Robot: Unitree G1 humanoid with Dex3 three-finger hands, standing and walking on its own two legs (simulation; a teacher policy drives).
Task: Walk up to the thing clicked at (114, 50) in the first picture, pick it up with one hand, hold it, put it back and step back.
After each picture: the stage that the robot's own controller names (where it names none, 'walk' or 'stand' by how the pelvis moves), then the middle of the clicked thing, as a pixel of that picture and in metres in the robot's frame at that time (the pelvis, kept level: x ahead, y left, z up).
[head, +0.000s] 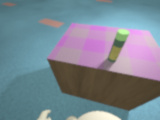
stand; (116, 47) +0.54 -0.15 +0.13
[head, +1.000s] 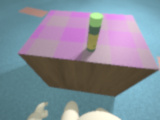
walk; (93, 35) +0.54 +0.04 +0.16
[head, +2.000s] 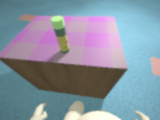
stand; (61, 37) +0.51 +0.24 +0.17
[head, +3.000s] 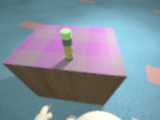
stand; (67, 46) +0.51 +0.20 +0.13
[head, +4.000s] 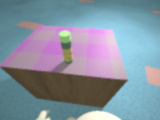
stand; (66, 49) +0.48 +0.20 +0.13
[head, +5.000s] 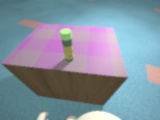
stand; (67, 47) +0.50 +0.20 +0.13
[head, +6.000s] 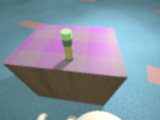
stand; (68, 47) +0.50 +0.20 +0.13
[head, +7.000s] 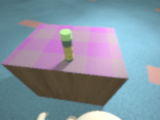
stand; (67, 47) +0.49 +0.20 +0.13
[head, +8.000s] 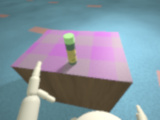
rise first; (71, 50) +0.48 +0.20 +0.13
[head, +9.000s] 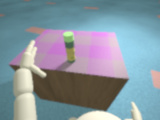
go down; (70, 49) +0.51 +0.19 +0.14
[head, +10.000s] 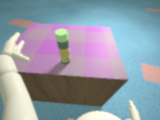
go down; (63, 49) +0.46 +0.19 +0.14
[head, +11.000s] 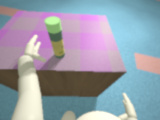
close in; (57, 41) +0.48 +0.20 +0.16
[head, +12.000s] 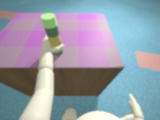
close; (54, 37) +0.50 +0.21 +0.18
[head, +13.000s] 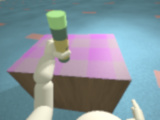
lift; (61, 41) +0.34 +0.17 +0.33
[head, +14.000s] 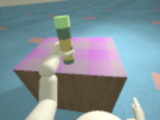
lift; (65, 42) +0.36 +0.16 +0.32
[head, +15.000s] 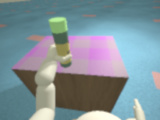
hold; (62, 45) +0.33 +0.17 +0.31
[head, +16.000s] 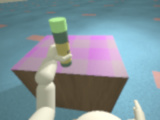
hold; (62, 45) +0.33 +0.17 +0.31
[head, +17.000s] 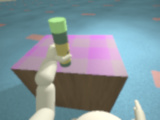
crouch; (62, 45) +0.33 +0.17 +0.30
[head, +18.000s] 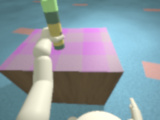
crouch; (54, 27) +0.46 +0.21 +0.32
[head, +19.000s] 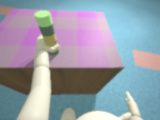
lower; (49, 36) +0.50 +0.23 +0.17
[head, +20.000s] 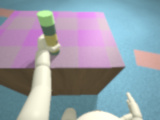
lower; (50, 36) +0.50 +0.23 +0.18
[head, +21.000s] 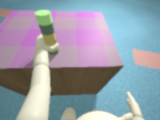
lower; (49, 36) +0.50 +0.23 +0.18
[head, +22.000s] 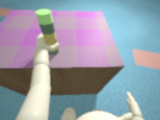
lower; (49, 35) +0.51 +0.23 +0.18
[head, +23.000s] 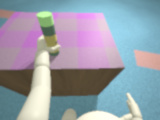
loosen; (50, 37) +0.50 +0.23 +0.18
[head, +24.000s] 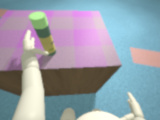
withdraw; (45, 37) +0.49 +0.24 +0.18
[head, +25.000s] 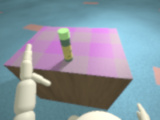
sink last; (66, 47) +0.48 +0.22 +0.16
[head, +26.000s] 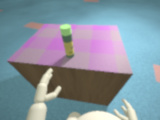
stand; (68, 43) +0.52 +0.22 +0.16
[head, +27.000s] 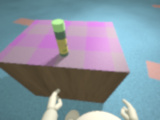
stand; (61, 40) +0.50 +0.23 +0.18
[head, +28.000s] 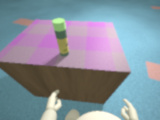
stand; (62, 39) +0.50 +0.22 +0.19
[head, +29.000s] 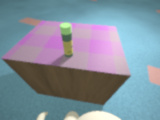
stand; (67, 42) +0.51 +0.21 +0.15
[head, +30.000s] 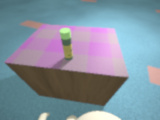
stand; (67, 46) +0.51 +0.21 +0.13
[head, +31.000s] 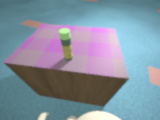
stand; (66, 46) +0.51 +0.21 +0.13
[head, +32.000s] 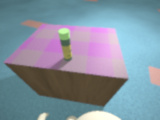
walk; (66, 46) +0.51 +0.21 +0.13
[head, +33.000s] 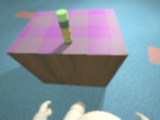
walk; (65, 29) +0.61 +0.24 +0.14
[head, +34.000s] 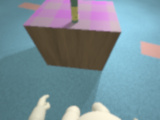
walk; (74, 8) +0.92 +0.21 +0.15
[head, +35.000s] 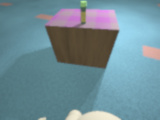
walk; (83, 13) +1.16 +0.21 +0.14
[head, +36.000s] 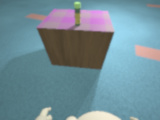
stand; (77, 15) +1.11 +0.22 +0.13
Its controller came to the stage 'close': yes
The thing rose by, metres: 0.21
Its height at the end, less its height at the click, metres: +0.00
